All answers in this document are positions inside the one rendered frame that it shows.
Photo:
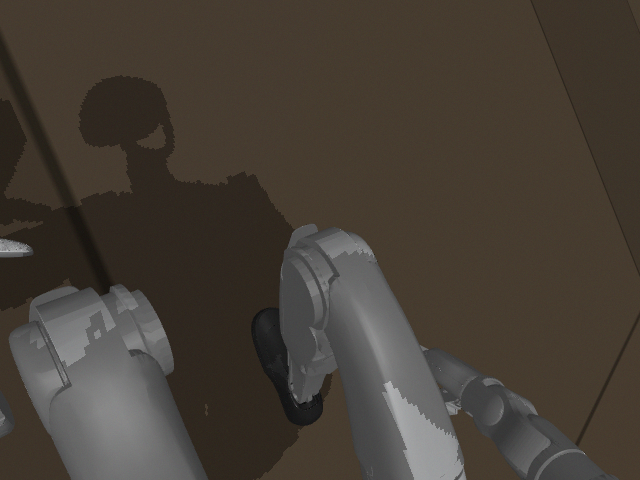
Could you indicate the right robot arm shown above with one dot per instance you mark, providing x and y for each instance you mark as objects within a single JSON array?
[{"x": 532, "y": 446}]

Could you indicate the left robot hand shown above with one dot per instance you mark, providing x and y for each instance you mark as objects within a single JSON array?
[{"x": 11, "y": 248}]

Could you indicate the right robot hand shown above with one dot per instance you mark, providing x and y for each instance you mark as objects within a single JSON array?
[{"x": 452, "y": 374}]

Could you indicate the right robot foot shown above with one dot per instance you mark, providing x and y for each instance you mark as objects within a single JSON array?
[{"x": 272, "y": 354}]

